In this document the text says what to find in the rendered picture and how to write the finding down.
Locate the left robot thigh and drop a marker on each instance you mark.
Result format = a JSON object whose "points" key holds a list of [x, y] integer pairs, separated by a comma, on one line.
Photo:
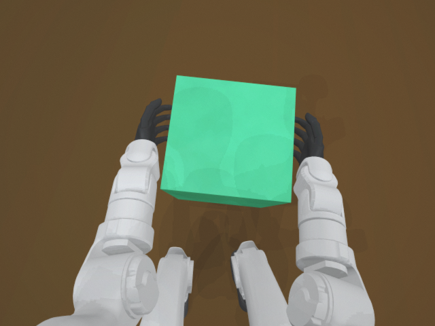
{"points": [[174, 279]]}

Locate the robot left upper arm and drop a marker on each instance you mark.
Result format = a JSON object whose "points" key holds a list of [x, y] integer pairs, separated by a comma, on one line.
{"points": [[113, 290]]}

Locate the right robot hand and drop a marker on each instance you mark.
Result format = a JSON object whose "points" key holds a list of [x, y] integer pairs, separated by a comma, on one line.
{"points": [[313, 138]]}

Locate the robot thigh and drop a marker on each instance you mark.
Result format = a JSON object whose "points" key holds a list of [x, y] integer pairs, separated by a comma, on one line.
{"points": [[266, 305], [174, 279]]}

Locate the robot right upper arm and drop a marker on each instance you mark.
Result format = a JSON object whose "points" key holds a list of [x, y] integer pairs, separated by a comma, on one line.
{"points": [[318, 299]]}

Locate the carton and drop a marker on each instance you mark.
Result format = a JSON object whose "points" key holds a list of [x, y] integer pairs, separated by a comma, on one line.
{"points": [[230, 142]]}

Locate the right robot thigh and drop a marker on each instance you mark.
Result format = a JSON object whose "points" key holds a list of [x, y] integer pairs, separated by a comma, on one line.
{"points": [[266, 305]]}

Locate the left robot forearm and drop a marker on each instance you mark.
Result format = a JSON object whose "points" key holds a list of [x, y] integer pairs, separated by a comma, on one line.
{"points": [[128, 221]]}

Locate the left robot hand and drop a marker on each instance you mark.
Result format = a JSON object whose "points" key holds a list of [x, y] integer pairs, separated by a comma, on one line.
{"points": [[147, 127]]}

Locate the right robot forearm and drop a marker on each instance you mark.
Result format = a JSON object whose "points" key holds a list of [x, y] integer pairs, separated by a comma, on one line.
{"points": [[321, 222]]}

